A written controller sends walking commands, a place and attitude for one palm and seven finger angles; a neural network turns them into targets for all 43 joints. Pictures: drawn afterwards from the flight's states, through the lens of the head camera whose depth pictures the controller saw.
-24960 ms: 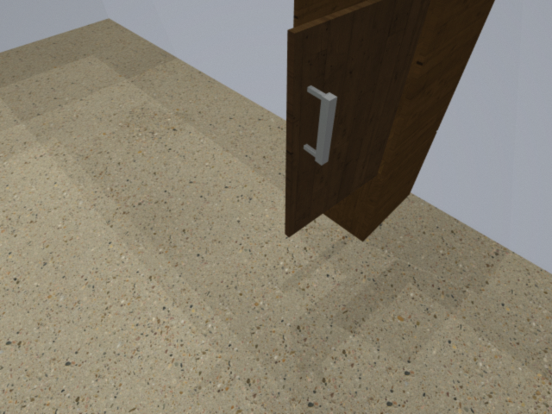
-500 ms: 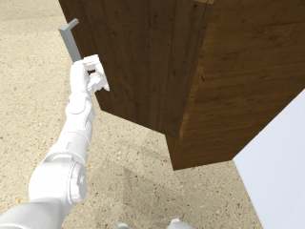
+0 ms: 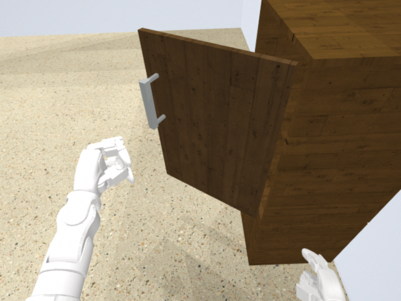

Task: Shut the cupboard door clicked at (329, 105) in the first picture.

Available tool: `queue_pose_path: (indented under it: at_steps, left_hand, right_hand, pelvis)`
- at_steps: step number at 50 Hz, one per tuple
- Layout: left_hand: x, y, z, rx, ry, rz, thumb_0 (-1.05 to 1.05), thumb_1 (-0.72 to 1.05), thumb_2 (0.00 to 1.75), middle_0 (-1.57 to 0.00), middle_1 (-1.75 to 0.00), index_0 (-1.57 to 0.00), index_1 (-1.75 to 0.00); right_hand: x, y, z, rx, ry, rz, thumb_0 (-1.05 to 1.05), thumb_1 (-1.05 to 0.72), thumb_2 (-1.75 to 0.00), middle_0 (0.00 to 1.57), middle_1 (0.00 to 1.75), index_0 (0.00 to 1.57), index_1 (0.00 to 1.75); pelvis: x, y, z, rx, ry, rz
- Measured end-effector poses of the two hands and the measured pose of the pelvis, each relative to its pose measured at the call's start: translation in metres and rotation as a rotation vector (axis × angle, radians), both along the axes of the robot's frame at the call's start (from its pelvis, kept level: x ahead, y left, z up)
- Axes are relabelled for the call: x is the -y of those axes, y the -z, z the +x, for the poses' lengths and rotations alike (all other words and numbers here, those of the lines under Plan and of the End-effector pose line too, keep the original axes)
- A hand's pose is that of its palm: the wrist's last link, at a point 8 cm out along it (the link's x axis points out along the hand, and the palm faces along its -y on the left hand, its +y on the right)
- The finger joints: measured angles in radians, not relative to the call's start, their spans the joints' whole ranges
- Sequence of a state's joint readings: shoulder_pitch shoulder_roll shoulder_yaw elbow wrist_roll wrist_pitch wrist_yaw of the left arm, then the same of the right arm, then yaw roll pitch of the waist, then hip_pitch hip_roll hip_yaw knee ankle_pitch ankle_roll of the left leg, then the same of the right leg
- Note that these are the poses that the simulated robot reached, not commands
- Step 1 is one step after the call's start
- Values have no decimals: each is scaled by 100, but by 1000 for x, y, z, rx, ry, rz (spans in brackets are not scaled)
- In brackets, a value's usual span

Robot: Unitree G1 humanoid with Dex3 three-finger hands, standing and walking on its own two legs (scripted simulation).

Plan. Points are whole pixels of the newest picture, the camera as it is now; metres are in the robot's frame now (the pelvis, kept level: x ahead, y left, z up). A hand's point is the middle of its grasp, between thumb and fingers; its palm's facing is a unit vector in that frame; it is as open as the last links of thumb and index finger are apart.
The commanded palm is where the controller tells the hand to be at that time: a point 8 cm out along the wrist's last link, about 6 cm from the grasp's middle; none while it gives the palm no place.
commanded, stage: draw the hand back to the body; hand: left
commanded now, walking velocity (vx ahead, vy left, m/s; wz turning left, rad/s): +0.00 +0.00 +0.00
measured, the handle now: (154, 102) +0.64 +0.18 +0.06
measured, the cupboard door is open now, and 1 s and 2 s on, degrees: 56 56 56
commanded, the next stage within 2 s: step back with the hand held close in 0.96 s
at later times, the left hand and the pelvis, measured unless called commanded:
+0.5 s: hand (40, 206) +0.22 +0.26 +0.16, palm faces +0.39 -0.84 -0.37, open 5.4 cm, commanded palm +0.17 +0.30 +0.18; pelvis +0.02 +0.01 +0.01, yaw +1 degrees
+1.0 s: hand (22, 211) +0.20 +0.27 +0.17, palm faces +0.45 -0.80 -0.40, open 7.4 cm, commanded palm +0.16 +0.31 +0.19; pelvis +0.02 +0.01 +0.01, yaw +1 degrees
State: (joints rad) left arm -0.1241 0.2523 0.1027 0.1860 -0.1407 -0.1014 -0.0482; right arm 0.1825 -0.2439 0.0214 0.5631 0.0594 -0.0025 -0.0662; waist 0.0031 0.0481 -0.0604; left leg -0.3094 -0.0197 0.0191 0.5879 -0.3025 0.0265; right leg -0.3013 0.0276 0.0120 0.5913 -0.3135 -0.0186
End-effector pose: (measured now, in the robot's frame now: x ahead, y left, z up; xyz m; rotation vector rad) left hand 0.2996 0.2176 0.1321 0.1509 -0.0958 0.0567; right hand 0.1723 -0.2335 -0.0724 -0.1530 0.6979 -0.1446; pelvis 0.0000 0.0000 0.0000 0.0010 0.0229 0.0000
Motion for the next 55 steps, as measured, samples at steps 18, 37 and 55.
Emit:
queue_pose_path:
  at_steps: [18, 37, 55]
  left_hand:
    - [-64, -33, -92, 18, -281, 173, 1, 90, 90, -75, -88, -75, -89]
    - [-103, -56, -154, 36, -466, 304, 1, 89, 90, -28, -37, -28, -37]
    - [-92, -63, -137, 63, -404, 316, 1, 89, 90, -22, -30, -22, -30]
  right_hand:
    - [-41, 1, 14, -50, -114, 21, 1, -90, -90, 20, 30, 20, 30]
    - [-26, -1, 21, -27, -99, -24, 2, -90, -90, 20, 30, 20, 30]
    - [-29, -2, 20, -13, -89, -2, 2, -90, -90, 20, 30, 20, 30]
  pelvis:
    - [-9, -14, 10, 83, -17, -6]
    - [-13, -13, 16, 84, -24, -8]
    - [-10, -14, 20, 79, -9, -8]
